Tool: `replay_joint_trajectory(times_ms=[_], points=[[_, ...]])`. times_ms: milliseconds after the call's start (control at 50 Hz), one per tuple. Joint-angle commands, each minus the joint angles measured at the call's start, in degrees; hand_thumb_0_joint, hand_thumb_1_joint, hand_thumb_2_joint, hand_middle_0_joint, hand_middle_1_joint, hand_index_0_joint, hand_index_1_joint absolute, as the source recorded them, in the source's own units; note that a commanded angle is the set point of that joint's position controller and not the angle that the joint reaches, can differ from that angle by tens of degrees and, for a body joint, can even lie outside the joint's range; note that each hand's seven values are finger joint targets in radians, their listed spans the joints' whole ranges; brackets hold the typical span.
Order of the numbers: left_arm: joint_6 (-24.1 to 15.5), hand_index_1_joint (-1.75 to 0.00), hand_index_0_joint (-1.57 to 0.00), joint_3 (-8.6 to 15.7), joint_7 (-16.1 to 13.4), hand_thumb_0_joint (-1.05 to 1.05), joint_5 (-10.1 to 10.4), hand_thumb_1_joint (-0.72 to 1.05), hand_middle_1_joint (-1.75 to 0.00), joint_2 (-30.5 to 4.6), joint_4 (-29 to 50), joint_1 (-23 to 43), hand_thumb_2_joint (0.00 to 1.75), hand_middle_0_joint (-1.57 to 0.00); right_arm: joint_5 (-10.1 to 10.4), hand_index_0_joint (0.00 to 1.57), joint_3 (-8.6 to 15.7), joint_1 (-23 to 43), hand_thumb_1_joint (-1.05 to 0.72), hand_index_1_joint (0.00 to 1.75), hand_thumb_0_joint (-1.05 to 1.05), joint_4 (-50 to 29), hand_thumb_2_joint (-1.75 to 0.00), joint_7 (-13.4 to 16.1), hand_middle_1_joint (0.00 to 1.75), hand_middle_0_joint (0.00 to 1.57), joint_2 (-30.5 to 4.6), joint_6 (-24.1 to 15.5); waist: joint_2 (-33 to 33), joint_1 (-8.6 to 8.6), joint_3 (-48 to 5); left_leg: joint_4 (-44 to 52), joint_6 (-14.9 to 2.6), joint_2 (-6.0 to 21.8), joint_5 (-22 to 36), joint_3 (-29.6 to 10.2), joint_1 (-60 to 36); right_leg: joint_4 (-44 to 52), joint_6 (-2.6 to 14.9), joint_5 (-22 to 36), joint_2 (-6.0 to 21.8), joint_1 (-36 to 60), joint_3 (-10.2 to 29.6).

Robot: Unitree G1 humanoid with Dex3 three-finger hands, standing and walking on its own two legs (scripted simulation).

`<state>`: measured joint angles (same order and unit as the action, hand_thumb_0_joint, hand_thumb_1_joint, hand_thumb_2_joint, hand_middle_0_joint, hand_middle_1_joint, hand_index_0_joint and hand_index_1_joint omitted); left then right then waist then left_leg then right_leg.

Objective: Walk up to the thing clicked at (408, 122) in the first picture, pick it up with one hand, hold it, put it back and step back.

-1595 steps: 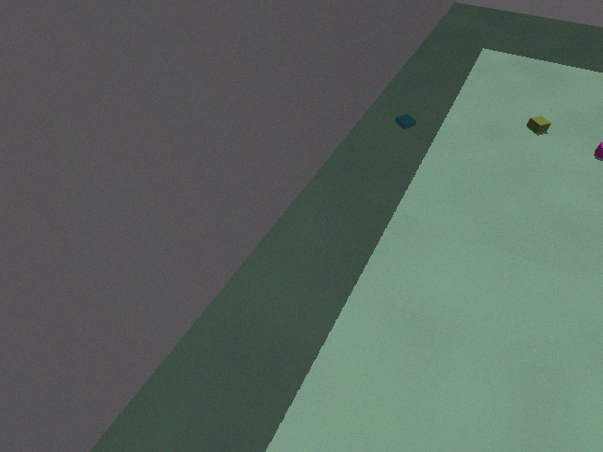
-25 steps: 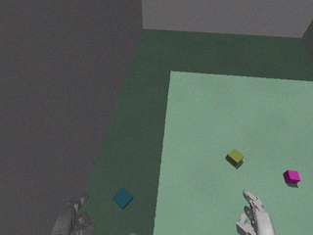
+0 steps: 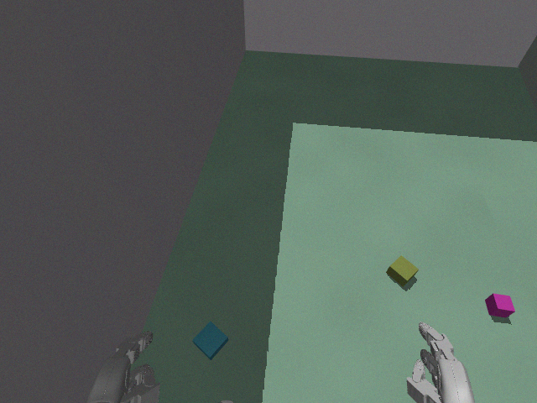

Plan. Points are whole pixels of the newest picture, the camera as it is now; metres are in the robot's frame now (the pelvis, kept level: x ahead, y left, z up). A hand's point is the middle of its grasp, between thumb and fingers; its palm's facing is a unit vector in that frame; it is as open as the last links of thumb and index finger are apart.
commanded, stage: home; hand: left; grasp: from above
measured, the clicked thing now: (210, 340) +0.44 +0.21 -0.70
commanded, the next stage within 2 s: stand in 0.94 s
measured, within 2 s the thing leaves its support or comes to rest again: neither
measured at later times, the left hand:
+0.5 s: hand (155, 384) +0.17 +0.18 -0.05, palm faces +0.04 -0.98 -0.19, open 7.4 cm
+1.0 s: hand (157, 388) +0.17 +0.18 -0.05, palm faces +0.04 -0.98 -0.19, open 7.4 cm
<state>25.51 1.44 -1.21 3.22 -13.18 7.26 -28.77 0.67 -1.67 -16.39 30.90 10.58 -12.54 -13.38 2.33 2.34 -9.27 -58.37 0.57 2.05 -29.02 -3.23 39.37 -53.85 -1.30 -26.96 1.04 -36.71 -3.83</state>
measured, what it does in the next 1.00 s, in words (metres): stands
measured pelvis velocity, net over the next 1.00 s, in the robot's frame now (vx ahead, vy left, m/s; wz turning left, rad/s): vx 0.00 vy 0.00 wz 0.00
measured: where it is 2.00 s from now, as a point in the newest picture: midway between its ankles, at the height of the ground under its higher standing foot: outside the picture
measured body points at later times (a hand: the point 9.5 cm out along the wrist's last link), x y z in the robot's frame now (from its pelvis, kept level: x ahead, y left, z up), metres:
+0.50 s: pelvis +0.01 +0.00 +0.00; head +0.03 +0.01 +0.45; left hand +0.17 +0.23 -0.03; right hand +0.16 -0.24 -0.06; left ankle +0.00 +0.12 -0.68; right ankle +0.00 -0.14 -0.68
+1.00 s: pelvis +0.00 +0.00 +0.00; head +0.02 +0.01 +0.45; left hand +0.16 +0.23 -0.03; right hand +0.16 -0.25 -0.06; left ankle +0.00 +0.12 -0.68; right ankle +0.00 -0.14 -0.68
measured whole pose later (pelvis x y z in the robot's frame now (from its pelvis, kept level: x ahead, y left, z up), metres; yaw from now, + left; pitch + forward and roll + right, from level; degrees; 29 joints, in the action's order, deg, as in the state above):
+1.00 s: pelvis +0.00 +0.00 +0.00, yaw +0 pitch +10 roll -3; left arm 25.7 1.5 -1.3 3.3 -13.2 8.0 -28.9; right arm 0.7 -1.5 -16.6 30.5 10.2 -12.5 -12.5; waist 2.5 2.4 -9.4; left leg -58.8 0.6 2.1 -29.5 -3.4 39.7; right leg -54.2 -1.3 -27.4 0.9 -37.0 -3.9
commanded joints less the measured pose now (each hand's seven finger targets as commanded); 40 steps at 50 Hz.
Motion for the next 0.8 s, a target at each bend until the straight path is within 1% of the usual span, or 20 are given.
replay_joint_trajectory(times_ms=[0,60,160,180,280,300,360,400,460,500,540,560,580,600,660,700,720,740,760,780], points=[[-2.53,-0.3,-0.2,3.34,-0.38,0.0,-0.47,0.9,-0.3,-5.65,10.57,2.03,0.9,-0.2,-0.22,0.2,2.98,3.94,-0.9,0.3,0.0,-8.8,-0.9,0.59,0.3,0.2,-7.33,-3.44,0.85,0.3,-3.46,10.31,-1.13,-1.82,13.03,0.8,-4.87,8.3,1.08,11.07,-1.91,2.8,-0.52],[-2.54,-0.3,-0.2,3.48,-0.4,0.0,-0.5,0.9,-0.3,-5.4,10.03,1.43,0.9,-0.2,-0.21,0.2,3.06,4.12,-0.9,0.3,0.0,-8.87,-0.9,0.55,0.3,0.2,-7.4,-3.39,0.81,-0.3,-2.58,11.0,-0.88,-1.48,12.15,0.31,-4.57,8.06,1.18,9.72,-2.12,2.12,-1.01],[-2.55,-0.3,-0.2,3.78,-0.37,0.0,-0.3,0.9,-0.3,-5.89,11.78,1.14,0.9,-0.2,-0.2,0.2,2.9,4.14,-0.9,0.3,0.0,-9.14,-0.9,0.47,0.3,0.2,-7.0,-3.37,1.39,-0.54,-4.02,10.35,-0.89,-1.62,13.49,0.42,-4.81,7.95,1.15,10.92,-2.09,2.71,-0.86],[-2.44,-0.3,-0.2,3.29,-0.38,0.0,-0.48,0.9,-0.3,-5.31,10.71,1.15,0.9,-0.2,-0.16,0.2,3.0,3.9,-0.9,0.3,0.0,-9.01,-0.9,0.51,0.3,0.2,-7.11,-3.48,0.42,0.1,-3.59,10.39,-0.97,-1.58,12.69,0.54,-4.91,7.96,1.08,10.37,-2.13,2.48,-0.81],[-2.57,-0.3,-0.2,3.81,-0.41,0.0,-0.22,0.9,-0.3,-5.59,10.89,0.61,0.9,-0.2,-0.18,0.2,3.12,3.82,-0.9,0.3,0.0,-9.02,-0.9,0.5,0.3,0.2,-7.35,-3.41,0.26,-0.11,-4.19,10.18,-1.0,-1.59,13.31,0.32,-4.77,7.76,1.14,10.88,-2.08,2.89,-0.73],[-2.71,-0.3,-0.2,3.6,-0.41,0.0,-0.25,0.9,-0.3,-5.54,12.13,0.99,0.9,-0.2,-0.31,0.2,3.04,3.74,-0.9,0.3,0.0,-9.02,-0.9,0.46,0.3,0.2,-7.0,-3.5,1.51,-0.16,-6.07,9.7,-0.84,-1.59,14.95,0.4,-5.56,7.28,1.25,12.24,-2.08,3.44,-0.61],[-2.67,-0.3,-0.2,3.5,-0.39,0.0,-0.4,0.9,-0.3,-5.51,10.8,-0.25,0.9,-0.2,-0.28,0.2,3.42,3.01,-0.9,0.3,0.0,-8.51,-0.9,0.54,0.3,0.2,-7.5,-3.27,1.29,0.18,-6.18,9.36,-0.67,-1.44,18.04,0.4,-6.42,6.72,1.32,14.48,-2.11,3.53,-0.63],[-2.89,-0.3,-0.2,3.73,-0.57,0.0,-0.33,0.9,-0.3,-5.62,11.74,0.75,0.9,-0.2,-0.28,0.2,3.17,3.45,-0.9,0.3,0.0,-8.46,-0.9,0.4,0.3,0.2,-7.15,-3.15,1.93,-0.41,-5.45,9.69,-0.47,-1.27,18.07,0.02,-5.94,6.56,1.4,14.27,-2.13,3.29,-0.9],[-2.88,-0.3,-0.2,3.57,-0.49,0.0,-0.41,0.9,-0.3,-5.4,11.23,0.55,0.9,-0.2,-0.31,0.2,3.29,3.23,-0.9,0.3,0.0,-8.6,-0.9,0.36,0.3,0.2,-7.17,-3.13,1.05,0.11,-6.16,9.42,-0.62,-1.3,18.29,0.34,-6.51,6.73,1.35,14.71,-2.18,3.72,-0.78],[-2.81,-0.3,-0.2,3.65,-0.42,0.0,-0.24,0.9,-0.3,-5.62,11.02,0.78,0.9,-0.2,-0.23,0.2,3.24,3.53,-0.9,0.3,0.0,-8.59,-0.9,0.25,0.3,0.2,-7.4,-2.9,1.7,-0.3,-4.29,10.19,-0.45,-1.15,16.82,-0.23,-5.57,6.77,1.41,13.25,-2.17,2.76,-0.93],[-2.47,-0.3,-0.2,3.67,-0.43,0.0,-0.49,0.9,-0.3,-5.38,9.72,-0.62,0.9,-0.2,-0.36,0.2,3.58,3.12,-0.9,0.3,0.0,-8.6,-0.9,0.28,0.3,0.2,-7.54,-2.96,0.8,-0.1,-5.7,9.56,-0.45,-1.18,18.7,0.07,-6.07,6.51,1.41,14.61,-2.15,3.55,-0.91],[-2.94,-0.3,-0.2,3.23,-0.31,0.0,-0.34,0.9,-0.3,-5.79,13.12,1.76,0.9,-0.2,-0.29,0.2,3.2,3.69,-0.9,0.3,0.0,-9.09,-0.9,0.14,0.3,0.2,-7.21,-2.94,1.85,-0.38,-5.59,9.61,-0.51,-1.28,18.27,0.13,-5.96,6.71,1.38,14.58,-2.12,3.4,-0.88],[-2.65,-0.3,-0.2,4.08,-0.41,0.0,-0.26,0.9,-0.3,-5.66,11.08,0.39,0.9,-0.2,-0.25,0.2,3.34,3.45,-0.9,0.3,0.0,-9.04,-0.9,0.24,0.3,0.2,-7.08,-2.76,0.61,-0.18,-5.31,9.07,-0.75,-1.49,17.85,0.64,-5.73,7.17,1.17,14.8,-2.01,3.72,-0.6],[-2.54,-0.3,-0.2,3.43,-0.32,0.0,-0.24,0.9,-0.3,-5.72,11.77,0.87,0.9,-0.2,-0.21,0.2,3.13,3.56,-0.9,0.3,0.0,-9.04,-0.9,0.17,0.3,0.2,-7.18,-2.76,0.48,-0.15,-4.39,9.43,-0.84,-1.52,17.02,0.48,-5.21,7.39,1.15,14.26,-2.0,3.5,-0.75],[-2.61,-0.3,-0.2,4.17,-0.35,0.0,-0.22,0.9,-0.3,-5.7,11.43,0.19,0.9,-0.2,-0.29,0.2,3.33,3.45,-0.9,0.3,0.0,-9.11,-0.9,0.16,0.3,0.2,-7.01,-2.76,0.89,-0.41,-5.9,9.08,-0.79,-1.6,17.14,0.73,-5.52,7.35,1.19,14.34,-1.9,3.9,-0.53],[-2.27,-0.3,-0.2,3.76,-0.35,0.0,-0.25,0.9,-0.3,-5.66,10.94,0.36,0.9,-0.2,-0.18,0.2,3.16,3.6,-0.9,0.3,0.0,-9.22,-0.9,0.15,0.3,0.2,-7.11,-2.65,-0.02,-0.27,-3.82,9.43,-1.01,-1.67,14.88,0.86,-4.51,7.88,1.08,12.6,-1.91,3.21,-0.49],[-2.49,-0.3,-0.2,3.73,-0.23,0.0,-0.28,0.9,-0.3,-5.78,12.23,1.37,0.9,-0.2,-0.3,0.2,3.19,3.46,-0.9,0.3,0.0,-9.35,-0.9,0.17,0.3,0.2,-7.04,-2.84,1.01,0.14,-5.73,8.97,-0.96,-1.72,16.5,0.84,-5.47,7.51,1.15,14.13,-1.87,3.76,-0.37],[-2.35,-0.3,-0.2,4.0,-0.32,0.0,-0.25,0.9,-0.3,-5.74,11.04,0.28,0.9,-0.2,-0.25,0.2,3.45,3.06,-0.9,0.3,0.0,-8.81,-0.9,0.22,0.3,0.2,-7.35,-2.72,0.38,0.19,-5.65,8.93,-0.94,-1.58,17.02,0.95,-5.91,7.41,1.11,14.5,-1.85,3.88,-0.36],[-2.64,-0.3,-0.2,3.58,-0.38,0.0,-0.44,0.9,-0.3,-6.07,13.15,2.12,0.9,-0.2,-0.15,0.2,3.26,3.87,-0.9,0.3,0.0,-9.57,-0.9,0.17,0.3,0.2,-7.21,-2.73,1.34,-0.21,-5.29,9.39,-0.84,-1.56,16.55,0.74,-5.37,7.26,1.21,14.01,-1.89,3.57,-0.5],[-2.3,-0.3,-0.2,4.01,-0.36,0.0,-0.33,0.9,-0.3,-5.66,10.17,-0.32,0.9,-0.2,-0.23,0.2,3.47,3.0,-0.9,0.3,0.0,-8.84,-0.9,0.18,0.3,0.2,-7.39,-2.59,1.29,0.01,-5.19,9.23,-0.78,-1.54,16.87,0.59,-5.67,7.06,1.29,13.87,-1.91,3.3,-0.46]])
